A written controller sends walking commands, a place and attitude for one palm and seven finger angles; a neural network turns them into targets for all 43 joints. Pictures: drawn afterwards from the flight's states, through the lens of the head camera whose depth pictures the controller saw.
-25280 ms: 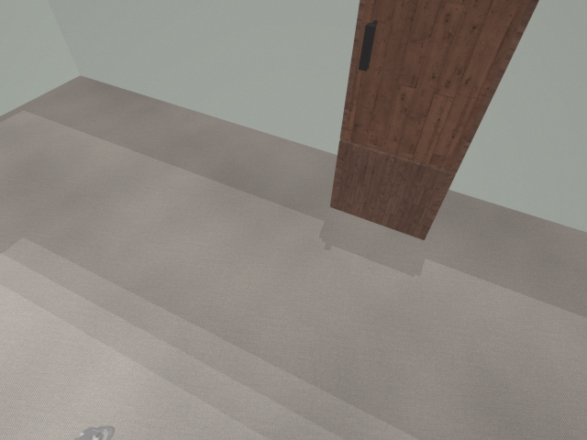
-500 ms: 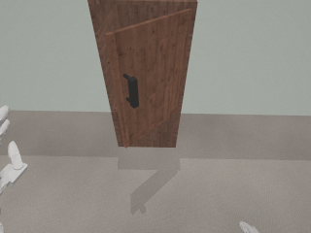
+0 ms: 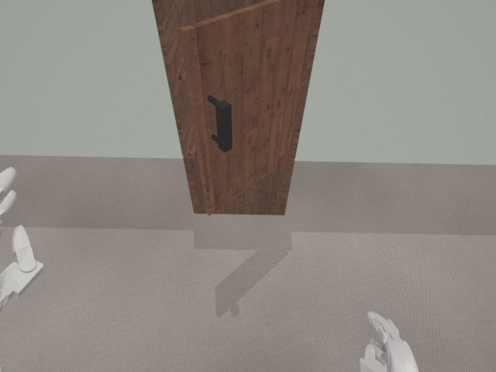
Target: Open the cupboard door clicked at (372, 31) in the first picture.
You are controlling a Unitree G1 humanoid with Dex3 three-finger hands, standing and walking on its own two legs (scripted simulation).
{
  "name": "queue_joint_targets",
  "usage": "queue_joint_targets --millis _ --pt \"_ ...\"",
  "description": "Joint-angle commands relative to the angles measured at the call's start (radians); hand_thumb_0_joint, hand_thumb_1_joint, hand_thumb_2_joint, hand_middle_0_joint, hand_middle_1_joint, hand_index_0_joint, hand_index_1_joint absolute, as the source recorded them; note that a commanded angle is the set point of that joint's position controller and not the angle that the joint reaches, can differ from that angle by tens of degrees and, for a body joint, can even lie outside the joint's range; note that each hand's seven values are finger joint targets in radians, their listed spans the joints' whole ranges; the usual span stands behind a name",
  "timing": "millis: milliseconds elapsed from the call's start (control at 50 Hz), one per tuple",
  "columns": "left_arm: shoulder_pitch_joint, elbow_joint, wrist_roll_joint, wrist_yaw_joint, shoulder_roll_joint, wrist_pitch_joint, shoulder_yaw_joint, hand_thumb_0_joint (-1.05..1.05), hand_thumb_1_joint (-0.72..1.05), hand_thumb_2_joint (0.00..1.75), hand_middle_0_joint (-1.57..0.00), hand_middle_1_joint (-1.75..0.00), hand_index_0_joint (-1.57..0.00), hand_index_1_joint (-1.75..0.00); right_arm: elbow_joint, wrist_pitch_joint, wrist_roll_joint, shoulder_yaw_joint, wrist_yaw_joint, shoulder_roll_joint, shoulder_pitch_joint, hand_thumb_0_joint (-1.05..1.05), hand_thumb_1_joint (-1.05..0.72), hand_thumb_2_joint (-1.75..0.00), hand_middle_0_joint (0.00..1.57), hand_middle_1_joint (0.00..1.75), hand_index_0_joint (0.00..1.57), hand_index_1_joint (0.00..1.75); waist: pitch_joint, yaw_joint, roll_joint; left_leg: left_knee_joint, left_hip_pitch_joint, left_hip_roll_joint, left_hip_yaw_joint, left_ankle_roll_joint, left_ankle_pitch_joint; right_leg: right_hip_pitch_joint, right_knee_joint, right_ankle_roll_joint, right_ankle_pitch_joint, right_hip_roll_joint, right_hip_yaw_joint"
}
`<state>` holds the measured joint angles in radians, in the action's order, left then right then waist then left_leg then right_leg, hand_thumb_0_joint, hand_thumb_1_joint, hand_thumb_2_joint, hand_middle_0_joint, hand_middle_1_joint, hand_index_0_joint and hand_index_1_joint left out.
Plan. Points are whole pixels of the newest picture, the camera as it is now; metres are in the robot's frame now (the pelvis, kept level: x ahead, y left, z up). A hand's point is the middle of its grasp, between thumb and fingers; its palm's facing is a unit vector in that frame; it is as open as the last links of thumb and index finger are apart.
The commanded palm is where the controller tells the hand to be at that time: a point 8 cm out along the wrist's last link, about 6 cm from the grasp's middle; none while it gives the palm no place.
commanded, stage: let the arm hang, fingers relaxed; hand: left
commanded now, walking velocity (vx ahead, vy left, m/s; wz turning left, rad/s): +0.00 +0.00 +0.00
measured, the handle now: (218, 123) +0.65 +0.12 +0.03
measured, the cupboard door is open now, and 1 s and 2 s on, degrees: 44 44 44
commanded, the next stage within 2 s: look to check the result in 1.20 s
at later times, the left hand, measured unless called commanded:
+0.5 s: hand out of the picture -0.04 +0.18 -0.18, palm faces +0.04 -0.98 -0.18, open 7.1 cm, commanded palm none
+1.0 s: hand out of the picture +0.03 +0.21 -0.16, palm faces +0.06 -0.96 -0.27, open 7.4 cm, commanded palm none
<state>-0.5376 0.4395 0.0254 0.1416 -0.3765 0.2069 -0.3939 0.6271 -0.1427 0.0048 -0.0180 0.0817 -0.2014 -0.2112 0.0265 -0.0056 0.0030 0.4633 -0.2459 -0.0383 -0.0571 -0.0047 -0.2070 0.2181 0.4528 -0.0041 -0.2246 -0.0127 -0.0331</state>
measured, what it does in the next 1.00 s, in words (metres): stands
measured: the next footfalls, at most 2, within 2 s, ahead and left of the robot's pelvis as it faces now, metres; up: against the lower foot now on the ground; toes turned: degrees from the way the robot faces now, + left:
none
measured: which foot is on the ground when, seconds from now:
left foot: down 0.00-1.00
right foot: down 0.00-1.00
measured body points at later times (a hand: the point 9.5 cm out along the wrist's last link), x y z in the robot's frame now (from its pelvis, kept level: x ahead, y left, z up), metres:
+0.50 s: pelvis -0.02 +0.00 +0.00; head +0.01 +0.01 +0.45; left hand -0.04 +0.24 -0.16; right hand -0.01 -0.25 -0.15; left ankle +0.03 +0.12 -0.74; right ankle +0.01 -0.12 -0.74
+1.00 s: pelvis -0.01 -0.01 +0.00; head +0.01 -0.02 +0.45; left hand +0.03 +0.26 -0.14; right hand +0.04 -0.25 -0.16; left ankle +0.03 +0.12 -0.74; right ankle +0.01 -0.12 -0.74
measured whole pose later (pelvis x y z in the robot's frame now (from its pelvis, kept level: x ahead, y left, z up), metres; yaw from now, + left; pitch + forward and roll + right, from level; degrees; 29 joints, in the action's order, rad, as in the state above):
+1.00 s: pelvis -0.01 -0.01 +0.00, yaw +3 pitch -2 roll +0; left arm -0.16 -1.12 -0.01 0.01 -0.23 0.00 -0.02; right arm 1.12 0.01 0.02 0.01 0.01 -0.21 -0.19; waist 0.05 0.01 0.02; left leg 0.43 -0.23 -0.02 -0.01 -0.01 -0.17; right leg 0.20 0.45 0.01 -0.22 -0.03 -0.08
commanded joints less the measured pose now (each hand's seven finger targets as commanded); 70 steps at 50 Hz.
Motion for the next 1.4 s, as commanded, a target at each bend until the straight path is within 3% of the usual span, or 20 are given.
queue_joint_targets --millis 0,60,80,100,120,160,200,240,280,320,380,420,480,500,540,720,800,940,1200,1380 --pt "0.052 0.214 0.001 0.019 -0.188 0.059 -0.126 0.00 0.90 0.90 -0.20 -0.30 -0.20 -0.30 -0.155 -0.059 0.001 0.054 0.010 -0.121 0.088 0.00 -0.90 -0.90 0.20 0.30 0.20 0.30 -0.102 0.008 0.045 -0.103 0.023 -0.032 0.062 0.021 0.030 -0.032 -0.093 0.002 0.080 -0.034 0.060" --pt "0.041 0.219 0.000 0.020 -0.186 0.060 -0.126 0.00 0.90 0.90 -0.20 -0.30 -0.20 -0.30 -0.152 -0.059 0.002 0.054 0.009 -0.122 0.083 0.00 -0.90 -0.90 0.20 0.30 0.20 0.30 -0.104 0.006 0.071 -0.112 0.026 -0.033 0.063 0.019 0.030 -0.034 -0.094 0.001 0.075 -0.030 0.054" --pt "0.112 -0.585 -0.074 -0.125 -0.026 -0.102 0.287 0.00 0.90 0.90 -0.20 -0.30 -0.20 -0.30 0.113 -0.063 -0.006 0.114 -0.082 -0.327 0.123 0.00 -0.90 -0.90 0.20 0.30 0.20 0.30 -0.017 0.061 0.121 0.031 -0.101 -0.077 0.143 0.046 0.195 0.094 0.072 0.023 0.163 -0.092 0.017" --pt "0.102 -0.615 -0.066 -0.144 0.001 -0.176 0.269 0.00 0.90 0.90 -0.20 -0.30 -0.20 -0.30 0.110 0.005 -0.006 0.114 -0.083 -0.261 0.059 0.00 -0.90 -0.90 0.20 0.30 0.20 0.30 -0.080 0.029 0.101 0.005 -0.055 -0.093 0.119 0.035 0.277 0.079 0.052 0.018 0.119 -0.085 0.054" --pt "0.123 -0.650 -0.060 -0.143 0.013 -0.192 0.272 0.00 0.90 0.90 -0.20 -0.30 -0.20 -0.30 0.105 0.036 -0.001 0.097 -0.083 -0.243 0.043 0.00 -0.90 -0.90 0.20 0.30 0.20 0.30 -0.112 0.024 0.055 -0.011 -0.087 -0.112 0.163 0.057 0.197 0.064 0.076 0.022 0.001 -0.062 0.026" --pt "0.174 -0.751 -0.064 -0.144 -0.009 -0.198 0.284 0.00 0.90 0.90 -0.20 -0.30 -0.20 -0.30 0.101 0.071 0.010 0.074 -0.083 -0.233 0.067 0.00 -0.90 -0.90 0.20 0.30 0.20 0.30 -0.087 0.009 -0.076 -0.030 -0.142 -0.104 0.189 0.074 0.070 0.033 0.054 0.029 -0.042 -0.057 0.034" --pt "0.253 -0.873 -0.069 -0.142 -0.054 -0.196 0.291 0.00 0.90 0.90 -0.20 -0.30 -0.20 -0.30 0.132 0.095 0.016 0.074 -0.088 -0.238 0.058 0.00 -0.90 -0.90 0.20 0.30 0.20 0.30 -0.073 0.015 -0.209 0.012 -0.108 -0.054 0.152 0.056 0.012 0.056 -0.018 0.058 -0.070 -0.107 0.080" --pt "0.314 -1.002 -0.062 -0.138 -0.063 -0.205 0.313 0.00 0.90 0.90 -0.20 -0.30 -0.20 -0.30 0.181 0.120 0.023 0.064 -0.090 -0.211 0.052 0.00 -0.90 -0.90 0.20 0.30 0.20 0.30 -0.029 0.027 -0.149 0.042 -0.053 -0.016 0.111 0.042 0.007 0.125 -0.072 0.078 -0.122 -0.144 0.111" --pt "0.343 -1.120 -0.054 -0.134 -0.048 -0.213 0.338 0.00 0.90 0.90 -0.20 -0.30 -0.20 -0.30 0.224 0.136 0.027 0.050 -0.090 -0.187 0.040 0.00 -0.90 -0.90 0.20 0.30 0.20 0.30 -0.010 0.030 -0.025 -0.002 -0.036 -0.026 0.116 0.035 -0.005 0.133 -0.070 0.067 -0.165 -0.125 0.095" --pt "0.317 -1.224 -0.049 -0.132 -0.028 -0.214 0.351 0.00 0.90 0.90 -0.20 -0.30 -0.20 -0.30 0.260 0.141 0.028 0.043 -0.086 -0.177 0.037 0.00 -0.90 -0.90 0.20 0.30 0.20 0.30 -0.021 0.014 0.090 -0.081 -0.067 -0.049 0.150 0.037 -0.045 0.062 -0.045 0.048 -0.143 -0.091 0.078" --pt "0.266 -1.351 -0.044 -0.131 -0.004 -0.213 0.355 0.00 0.90 0.90 -0.20 -0.30 -0.20 -0.30 0.314 0.143 0.023 0.038 -0.076 -0.160 0.017 0.00 -0.90 -0.90 0.20 0.30 0.20 0.30 -0.029 0.002 0.158 -0.138 -0.090 -0.050 0.157 0.031 -0.146 0.002 -0.049 0.044 -0.115 -0.080 0.062" --pt "0.245 -1.407 -0.044 -0.130 0.003 -0.209 0.345 0.00 0.90 0.90 -0.20 -0.30 -0.20 -0.30 0.341 0.146 0.021 0.046 -0.069 -0.156 -0.006 0.00 -0.90 -0.90 0.20 0.30 0.20 0.30 -0.029 -0.001 0.142 -0.144 -0.080 -0.053 0.160 0.035 -0.161 -0.009 -0.070 0.050 -0.104 -0.082 0.054" --pt "0.235 -1.466 -0.041 -0.130 0.009 -0.206 0.347 0.00 0.90 0.90 -0.20 -0.30 -0.20 -0.30 0.387 0.151 0.018 0.051 -0.064 -0.143 -0.052 0.00 -0.90 -0.90 0.20 0.30 0.20 0.30 -0.016 0.007 0.107 -0.138 -0.055 -0.047 0.148 0.033 -0.166 0.015 -0.099 0.056 -0.134 -0.088 0.053" --pt "0.231 -1.480 -0.040 -0.129 0.007 -0.203 0.346 0.00 0.90 0.90 -0.20 -0.30 -0.20 -0.30 0.393 0.151 0.015 0.056 -0.062 -0.148 -0.063 0.00 -0.90 -0.90 0.20 0.30 0.20 0.30 -0.006 0.007 0.062 -0.125 -0.039 -0.047 0.147 0.035 -0.138 0.025 -0.113 0.059 -0.131 -0.090 0.053" --pt "0.232 -1.506 -0.039 -0.127 0.014 -0.201 0.348 0.00 0.90 0.90 -0.20 -0.30 -0.20 -0.30 0.418 0.152 0.016 0.058 -0.060 -0.137 -0.087 0.00 -0.90 -0.90 0.20 0.30 0.20 0.30 -0.003 0.015 0.033 -0.113 -0.010 -0.047 0.135 0.035 -0.111 0.044 -0.125 0.060 -0.143 -0.097 0.051" --pt "0.246 -1.545 -0.039 -0.121 -0.002 -0.205 0.343 0.00 0.90 0.90 -0.20 -0.30 -0.20 -0.30 0.460 0.156 0.017 0.063 -0.061 -0.128 -0.100 0.00 -0.90 -0.90 0.20 0.30 0.20 0.30 0.058 0.013 -0.029 -0.108 -0.014 -0.041 0.124 0.037 -0.102 0.075 -0.146 0.064 -0.208 -0.106 0.049" --pt "0.273 -1.538 -0.040 -0.120 -0.014 -0.205 0.339 0.00 0.90 0.90 -0.20 -0.30 -0.20 -0.30 0.465 0.156 0.018 0.065 -0.064 -0.133 -0.082 0.00 -0.90 -0.90 0.20 0.30 0.20 0.30 0.063 0.013 -0.015 -0.099 -0.004 -0.037 0.121 0.035 -0.095 0.088 -0.155 0.066 -0.229 -0.111 0.056" --pt "0.331 -1.529 -0.039 -0.122 -0.025 -0.194 0.338 0.00 0.90 0.90 -0.20 -0.30 -0.20 -0.30 0.463 0.138 0.020 0.059 -0.065 -0.154 -0.014 0.00 -0.90 -0.90 0.20 0.30 0.20 0.30 0.026 0.002 0.031 -0.135 0.006 -0.058 0.139 0.032 0.042 -0.004 -0.118 0.054 -0.054 -0.109 0.045" --pt "0.418 -1.510 -0.038 -0.123 -0.068 -0.176 0.336 0.00 0.90 0.90 -0.20 -0.30 -0.20 -0.30 0.454 0.129 0.016 0.061 -0.065 -0.218 0.070 0.00 -0.90 -0.90 0.20 0.30 0.20 0.30 -0.040 0.008 0.010 -0.146 0.089 -0.073 0.126 0.020 0.177 -0.088 -0.146 0.048 0.127 -0.120 0.051" --pt "0.435 -1.522 -0.035 -0.124 -0.091 -0.175 0.341 0.00 0.90 0.90 -0.20 -0.30 -0.20 -0.30 0.458 0.132 0.015 0.057 -0.065 -0.245 0.092 0.00 -0.90 -0.90 0.20 0.30 0.20 0.30 -0.048 0.012 0.014 -0.158 0.123 -0.078 0.118 0.016 0.179 -0.101 -0.171 0.048 0.147 -0.124 0.059"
